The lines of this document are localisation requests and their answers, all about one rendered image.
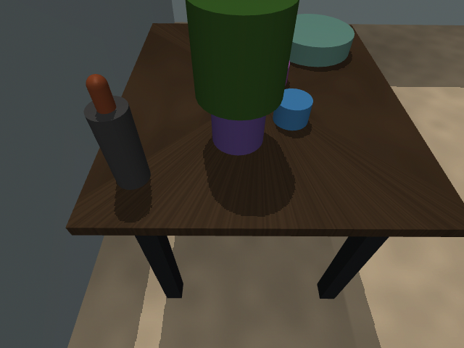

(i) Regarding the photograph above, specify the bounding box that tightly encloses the table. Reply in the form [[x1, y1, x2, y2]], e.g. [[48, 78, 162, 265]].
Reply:
[[66, 23, 464, 299]]

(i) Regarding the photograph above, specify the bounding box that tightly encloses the potted plant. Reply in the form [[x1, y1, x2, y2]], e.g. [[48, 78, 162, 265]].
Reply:
[[186, 0, 299, 155]]

